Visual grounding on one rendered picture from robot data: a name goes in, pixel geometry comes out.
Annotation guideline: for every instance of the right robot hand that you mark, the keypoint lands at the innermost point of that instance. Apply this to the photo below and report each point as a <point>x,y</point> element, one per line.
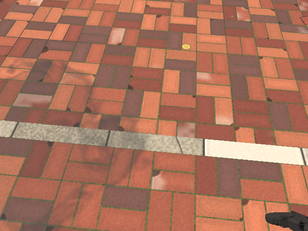
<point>293,220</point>

